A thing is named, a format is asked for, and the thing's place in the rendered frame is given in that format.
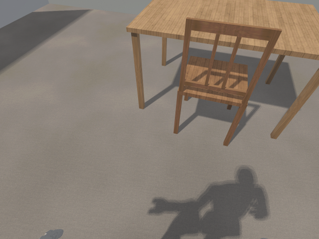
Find chair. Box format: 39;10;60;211
173;17;282;146

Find robot left hand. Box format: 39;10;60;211
39;229;63;239

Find table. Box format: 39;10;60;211
126;0;319;139

